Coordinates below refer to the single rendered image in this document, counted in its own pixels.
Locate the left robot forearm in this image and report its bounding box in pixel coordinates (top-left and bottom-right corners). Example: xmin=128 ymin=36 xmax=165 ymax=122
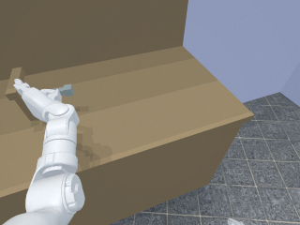
xmin=25 ymin=100 xmax=80 ymax=213

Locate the tap lever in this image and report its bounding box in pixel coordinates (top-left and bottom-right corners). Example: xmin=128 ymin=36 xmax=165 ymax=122
xmin=51 ymin=84 xmax=74 ymax=97

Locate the robot left hand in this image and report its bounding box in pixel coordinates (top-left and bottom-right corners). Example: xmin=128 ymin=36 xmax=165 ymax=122
xmin=13 ymin=79 xmax=62 ymax=122

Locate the left robot upper arm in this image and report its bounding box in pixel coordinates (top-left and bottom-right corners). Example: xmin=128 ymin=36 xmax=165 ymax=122
xmin=2 ymin=172 xmax=85 ymax=225

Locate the counter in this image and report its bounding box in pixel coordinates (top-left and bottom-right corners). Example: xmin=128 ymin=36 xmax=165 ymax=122
xmin=0 ymin=0 xmax=254 ymax=225

